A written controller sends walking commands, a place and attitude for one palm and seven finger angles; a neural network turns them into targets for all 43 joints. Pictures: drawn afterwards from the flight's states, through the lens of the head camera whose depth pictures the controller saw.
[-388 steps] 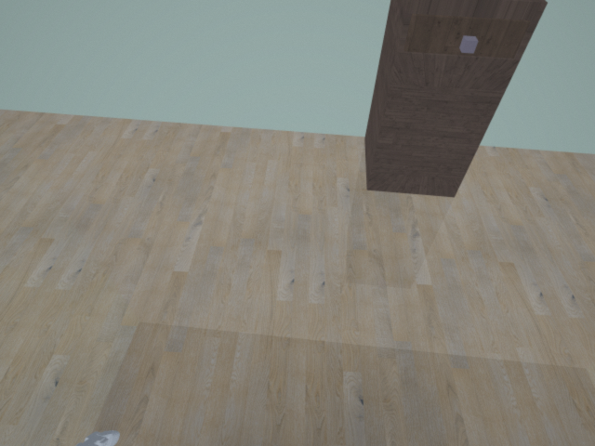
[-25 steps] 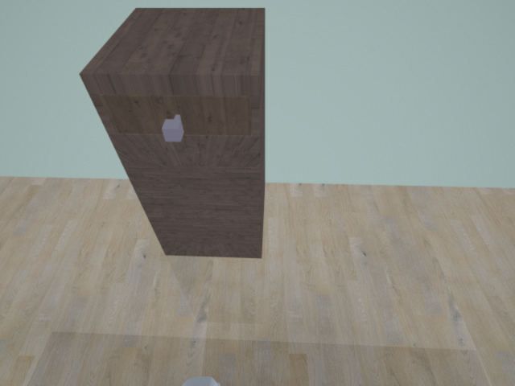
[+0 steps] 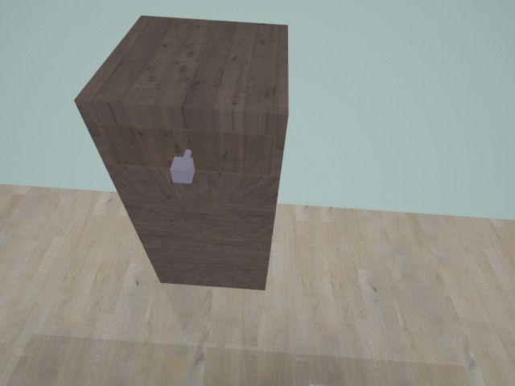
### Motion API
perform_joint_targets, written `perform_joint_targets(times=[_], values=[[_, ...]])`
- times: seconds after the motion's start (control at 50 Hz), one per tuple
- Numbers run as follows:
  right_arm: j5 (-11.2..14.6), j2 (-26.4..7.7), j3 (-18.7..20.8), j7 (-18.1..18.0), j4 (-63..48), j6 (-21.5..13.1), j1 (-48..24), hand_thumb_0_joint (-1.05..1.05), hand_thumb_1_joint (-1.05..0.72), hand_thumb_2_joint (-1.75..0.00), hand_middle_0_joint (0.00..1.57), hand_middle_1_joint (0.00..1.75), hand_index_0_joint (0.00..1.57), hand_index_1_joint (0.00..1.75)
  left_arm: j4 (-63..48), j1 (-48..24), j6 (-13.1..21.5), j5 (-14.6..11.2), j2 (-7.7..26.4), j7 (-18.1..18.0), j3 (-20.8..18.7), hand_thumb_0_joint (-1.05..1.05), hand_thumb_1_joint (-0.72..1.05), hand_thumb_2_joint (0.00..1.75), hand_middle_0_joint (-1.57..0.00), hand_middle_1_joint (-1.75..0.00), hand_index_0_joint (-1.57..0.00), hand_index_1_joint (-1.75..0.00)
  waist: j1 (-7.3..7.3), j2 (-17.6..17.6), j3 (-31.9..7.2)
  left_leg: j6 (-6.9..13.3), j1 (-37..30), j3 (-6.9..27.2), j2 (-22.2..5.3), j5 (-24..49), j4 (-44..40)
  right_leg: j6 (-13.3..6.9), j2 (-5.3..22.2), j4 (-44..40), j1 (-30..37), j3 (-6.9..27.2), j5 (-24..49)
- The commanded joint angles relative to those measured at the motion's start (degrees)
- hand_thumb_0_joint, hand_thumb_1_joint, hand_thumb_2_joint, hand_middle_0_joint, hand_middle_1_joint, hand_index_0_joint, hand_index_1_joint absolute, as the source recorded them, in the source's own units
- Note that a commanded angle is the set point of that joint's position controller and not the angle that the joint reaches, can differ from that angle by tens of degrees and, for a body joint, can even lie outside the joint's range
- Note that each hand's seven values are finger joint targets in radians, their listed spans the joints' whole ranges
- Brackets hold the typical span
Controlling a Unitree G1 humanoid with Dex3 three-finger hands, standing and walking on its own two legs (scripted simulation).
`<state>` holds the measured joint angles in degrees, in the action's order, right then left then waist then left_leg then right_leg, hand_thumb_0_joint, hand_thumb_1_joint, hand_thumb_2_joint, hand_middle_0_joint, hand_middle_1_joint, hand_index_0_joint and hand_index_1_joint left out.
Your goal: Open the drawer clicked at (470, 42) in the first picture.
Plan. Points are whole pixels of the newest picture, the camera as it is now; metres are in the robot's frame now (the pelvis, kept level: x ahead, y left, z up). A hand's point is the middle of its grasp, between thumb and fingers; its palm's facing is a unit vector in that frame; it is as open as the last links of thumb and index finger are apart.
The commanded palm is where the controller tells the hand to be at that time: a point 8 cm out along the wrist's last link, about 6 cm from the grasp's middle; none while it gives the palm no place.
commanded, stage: come to a stop and stand still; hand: left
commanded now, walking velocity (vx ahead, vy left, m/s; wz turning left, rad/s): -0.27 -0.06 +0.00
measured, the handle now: (184, 163) +0.56 +0.20 -0.02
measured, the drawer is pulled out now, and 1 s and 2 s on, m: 0.00 0.00 0.00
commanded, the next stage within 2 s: look again from close up in 1.74 s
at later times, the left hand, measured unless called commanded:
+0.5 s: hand out of the picture +0.08 +0.19 -0.18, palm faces +0.04 -0.97 -0.22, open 7.4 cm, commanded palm none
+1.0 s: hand out of the picture +0.01 +0.23 -0.17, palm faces +0.02 -0.96 -0.28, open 7.4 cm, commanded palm none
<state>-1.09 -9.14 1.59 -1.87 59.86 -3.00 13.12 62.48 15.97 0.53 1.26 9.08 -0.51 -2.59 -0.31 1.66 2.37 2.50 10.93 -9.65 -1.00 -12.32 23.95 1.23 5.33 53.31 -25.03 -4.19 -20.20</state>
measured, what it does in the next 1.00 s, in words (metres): steps on the spot: right foot, then left foot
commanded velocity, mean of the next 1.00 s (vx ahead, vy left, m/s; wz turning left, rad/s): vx -0.06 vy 0.03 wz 0.00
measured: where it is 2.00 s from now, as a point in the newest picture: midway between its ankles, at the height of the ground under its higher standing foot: outside the picture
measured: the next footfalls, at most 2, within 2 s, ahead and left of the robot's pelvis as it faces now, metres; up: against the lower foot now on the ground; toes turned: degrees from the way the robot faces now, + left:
right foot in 0.12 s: +0.08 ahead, -0.10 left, +0.00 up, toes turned -1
left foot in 0.48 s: +0.02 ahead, +0.13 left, +0.00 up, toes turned +3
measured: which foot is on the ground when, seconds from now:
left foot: down 0.00-0.16, up 0.18-0.46, down 0.48-1.00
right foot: up 0.00-0.10, down 0.12-1.00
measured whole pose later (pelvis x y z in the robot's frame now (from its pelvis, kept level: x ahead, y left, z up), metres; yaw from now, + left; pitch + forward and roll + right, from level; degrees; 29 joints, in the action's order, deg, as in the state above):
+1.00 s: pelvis -0.03 +0.03 -0.01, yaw +0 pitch -2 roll +1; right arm -1.3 -11.5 0.4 -0.2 54.8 1.0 19.6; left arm 54.8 18.0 -1.1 1.4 11.7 -0.9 -0.7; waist 0.3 -1.6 -0.4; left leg 1.9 13.2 -4.2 1.2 -15.5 30.2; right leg 0.2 3.3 31.3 -18.9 -2.9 -10.6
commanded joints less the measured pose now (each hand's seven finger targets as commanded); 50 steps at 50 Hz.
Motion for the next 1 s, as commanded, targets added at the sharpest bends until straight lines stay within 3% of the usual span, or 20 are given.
perform_joint_targets(times=[0.0, 0.06, 0.1, 0.12, 0.16, 0.2, 0.24, 0.34, 0.4, 0.42, 0.44, 0.46, 0.48, 0.5, 0.56, 0.64, 0.7, 0.76, 0.86, 0.98], values=[[0.06, -6.61, 0.94, -0.51, -0.31, 0.64, 1.52, 0.0, -0.9, -0.9, 0.2, 0.3, 0.2, 0.3, -0.98, 4.17, -0.87, -0.38, 0.87, -1.07, 0.77, 0.0, 0.9, 0.9, -0.2, -0.3, -0.2, -0.3, -0.56, -8.16, -1.93, 5.24, -0.74, 7.61, -14.9, 33.75, -5.17, 1.1, -0.34, -13.77, 8.12, -0.02, 3.64], [0.31, -6.96, 1.71, -0.53, 0.31, 1.99, 0.9, 0.0, -0.9, -0.9, 0.2, 0.3, 0.2, 0.3, -1.73, 4.49, -1.12, -0.17, 4.07, -1.23, 0.04, 0.0, 0.9, 0.9, -0.2, -0.3, -0.2, -0.3, -1.78, -8.91, -0.53, 2.99, 0.6, 7.61, -13.31, 27.13, -1.26, 0.52, -0.46, -22.62, 11.65, -0.29, 11.26], [0.55, -5.46, 2.19, -0.2, 0.03, 2.73, 2.26, 0.0, -0.9, -0.9, 0.2, 0.3, 0.2, 0.3, -2.51, 4.29, -0.59, 0.21, 8.23, -1.53, -0.71, 0.0, 0.9, 0.9, -0.2, -0.3, -0.2, -0.3, -1.19, -2.41, -1.57, -1.19, 3.52, 4.99, -7.77, 14.14, 4.91, -1.63, 4.48, -25.28, 15.21, 5.92, 33.92], [0.71, -4.5, 2.17, 0.22, -0.19, 3.3, 4.32, 0.0, -0.9, -0.9, 0.2, 0.3, 0.2, 0.3, -3.41, 2.54, -0.55, 0.22, 10.18, -1.59, -0.97, 0.0, 0.9, 0.9, -0.2, -0.3, -0.2, -0.3, 0.21, 1.0, -1.34, -2.57, 6.01, 3.92, -4.47, 5.38, 8.6, -4.58, 9.24, -24.79, 15.68, 9.36, 43.33], [0.82, -3.29, 2.31, 0.08, -0.62, 4.8, 4.04, 0.0, -0.9, -0.9, 0.2, 0.3, 0.2, 0.3, -3.78, 3.26, -0.29, -0.12, 12.44, -1.84, -1.86, 0.0, 0.9, 0.9, -0.2, -0.3, -0.2, -0.3, -1.58, 13.19, -6.06, -4.0, 8.1, 4.42, -0.35, -20.52, 24.18, -12.47, 17.27, -30.23, 17.22, 15.95, 56.4], [0.94, -4.06, 2.76, -0.04, -1.36, 5.29, 1.84, 0.0, -0.9, -0.9, 0.2, 0.3, 0.2, 0.3, -5.03, 0.44, -0.8, 0.18, 11.32, -2.35, -2.05, 0.0, 0.9, 0.9, -0.2, -0.3, -0.2, -0.3, -1.78, 9.01, -5.95, -3.79, 12.53, 9.99, 0.06, -21.89, 36.66, -14.88, 17.19, -29.79, 18.32, 15.06, 55.91], [0.92, -3.88, 2.75, 0.24, -1.46, 5.61, 1.84, 0.0, -0.9, -0.9, 0.2, 0.3, 0.2, 0.3, -6.91, -2.95, -1.17, 0.35, 11.28, -2.72, -2.46, 0.0, 0.9, 0.9, -0.2, -0.3, -0.2, -0.3, -1.02, 6.07, -6.26, -4.28, 13.41, 10.94, -0.34, -19.38, 38.13, -13.49, 15.71, -29.71, 17.7, 11.56, 50.43], [0.73, -3.55, 2.37, 0.88, -3.11, 5.43, 1.13, 0.0, -0.9, -0.9, 0.2, 0.3, 0.2, 0.3, -8.36, -4.34, -1.38, 0.79, 12.19, -2.43, -3.09, 0.0, 0.9, 0.9, -0.2, -0.3, -0.2, -0.3, -1.47, 8.46, -7.63, -5.07, 9.83, 8.68, 0.17, -16.7, 24.98, -12.12, 13.44, -30.75, 17.92, 10.45, 39.91], [0.62, -3.81, 2.15, 0.9, -2.82, 4.9, 4.25, 0.0, -0.9, -0.9, 0.2, 0.3, 0.2, 0.3, -8.42, -5.48, -1.7, 0.64, 12.62, -2.0, -3.12, 0.0, 0.9, 0.9, -0.2, -0.3, -0.2, -0.3, 0.13, 9.74, -7.99, -4.84, 3.95, 6.28, 0.78, -9.82, 11.76, -9.66, 11.17, -30.27, 15.28, 9.96, 28.72], [-0.39, -10.46, 2.1, 1.67, -9.34, 4.69, 5.71, 0.0, -0.9, -0.9, 0.2, 0.3, 0.2, 0.3, -13.36, -7.08, -1.5, 0.16, 16.7, -2.57, -0.74, 0.0, 0.9, 0.9, -0.2, -0.3, -0.2, -0.3, 4.23, 7.77, -5.24, -3.39, 4.16, 9.71, -0.05, -6.35, -0.18, -6.89, 9.25, -23.38, 17.85, 11.06, 24.82], [-1.02, -10.61, 2.76, 1.39, -10.99, 2.81, 4.77, 0.0, -0.9, -0.9, 0.2, 0.3, 0.2, 0.3, -14.35, -4.65, -1.58, -0.68, 11.17, -2.84, -1.11, 0.0, 0.9, 0.9, -0.2, -0.3, -0.2, -0.3, 2.68, -3.46, -12.98, -2.06, 2.66, 11.47, -3.0, -5.52, -1.77, -3.61, 4.71, -18.57, 13.27, 4.14, 5.51], [-1.7, -13.54, 3.2, 1.08, -13.9, 2.97, 2.28, 0.0, -0.9, -0.9, 0.2, 0.3, 0.2, 0.3, -16.1, -2.93, -2.05, -0.93, 8.94, -2.09, -0.65, 0.0, 0.9, 0.9, -0.2, -0.3, -0.2, -0.3, 1.53, -15.63, -12.8, 0.06, 3.01, 16.99, -8.29, -2.63, -3.36, -1.71, -0.3, -15.76, 9.63, -0.23, 0.65], [-1.9, -14.52, 3.55, 0.42, -16.23, 3.41, -0.38, 0.0, -0.9, -0.9, 0.2, 0.3, 0.2, 0.3, -16.72, -0.26, -2.02, -0.7, 7.11, -1.5, -0.6, 0.0, 0.9, 0.9, -0.2, -0.3, -0.2, -0.3, 0.13, -13.59, -10.58, 2.0, 7.1, 16.34, -10.32, -4.57, -2.96, -1.38, -2.06, -14.31, 8.49, -1.99, -0.35], [-1.37, -13.99, 3.42, 0.55, -16.92, 3.53, -1.76, 0.0, -0.9, -0.9, 0.2, 0.3, 0.2, 0.3, -16.25, -2.29, -3.16, 0.38, 7.36, -1.35, -0.23, 0.0, 0.9, 0.9, -0.2, -0.3, -0.2, -0.3, 1.3, -18.22, -4.73, 2.17, 10.38, 18.01, -9.2, -8.47, -4.65, -1.61, -3.69, -11.68, 5.62, -2.03, -0.85], [-1.39, -12.73, 2.59, 0.19, -17.71, 3.6, -0.2, 0.0, -0.9, -0.9, 0.2, 0.3, 0.2, 0.3, -16.32, -0.21, -3.12, 0.69, 6.99, -0.52, 0.15, 0.0, 0.9, 0.9, -0.2, -0.3, -0.2, -0.3, 0.26, -11.47, 3.7, 3.79, 16.84, 17.62, -10.14, -7.1, -4.87, -1.87, -4.04, -8.77, 4.11, -0.49, -0.24], [-0.37, -10.44, 1.74, 0.42, -17.79, 2.64, 2.35, 0.0, -0.9, -0.9, 0.2, 0.3, 0.2, 0.3, -15.33, 3.23, -1.35, 0.39, 9.46, -0.42, 0.08, 0.0, 0.9, 0.9, -0.2, -0.3, -0.2, -0.3, -0.22, -5.8, 0.78, 1.39, 13.91, 13.88, -5.5, -3.29, 1.77, -2.62, -1.54, -21.79, 9.96, 3.27, 8.33], [-0.29, -9.84, 1.7, 0.59, -16.42, 3.05, 5.03, 0.0, -0.9, -0.9, 0.2, 0.3, 0.2, 0.3, -15.43, 0.49, -0.76, 0.07, 11.64, -0.68, -0.19, 0.0, 0.9, 0.9, -0.2, -0.3, -0.2, -0.3, 1.91, 4.88, 0.36, 0.21, 9.22, 10.89, -1.28, -9.14, 6.16, -4.86, 2.7, -27.65, 3.38, 10.83, -0.12], [-0.35, -10.13, 1.51, 0.95, -14.26, 2.75, 6.59, 0.0, -0.9, -0.9, 0.2, 0.3, 0.2, 0.3, -15.41, -0.81, -0.9, 0.01, 12.04, -0.83, -0.12, 0.0, 0.9, 0.9, -0.2, -0.3, -0.2, -0.3, 2.41, 1.85, 1.07, 0.8, 6.8, 12.48, -2.26, -9.48, 2.54, -4.22, 1.72, -28.5, 0.64, 9.61, -4.25], [-0.33, -12.22, 1.62, 0.92, -11.88, 2.06, 4.37, 0.0, -0.9, -0.9, 0.2, 0.3, 0.2, 0.3, -12.97, 1.35, -0.8, -0.01, 10.33, -0.98, 0.24, 0.0, 0.9, 0.9, -0.2, -0.3, -0.2, -0.3, 0.02, -4.73, 1.4, 1.31, 12.82, 16.98, -6.7, -14.8, -7.4, -2.21, -1.33, -24.12, 9.7, 3.73, 5.18], [-0.12, -9.77, 1.08, 0.94, -7.57, 2.12, 6.31, 0.0, -0.9, -0.9, 0.2, 0.3, 0.2, 0.3, -9.75, 2.97, -0.27, -0.13, 9.15, -1.22, 0.46, 0.0, 0.9, 0.9, -0.2, -0.3, -0.2, -0.3, 0.07, -0.71, 0.83, 0.55, 10.72, 14.35, -4.72, -12.4, -6.05, -2.22, 0.54, -28.71, 11.17, 6.19, 3.7]])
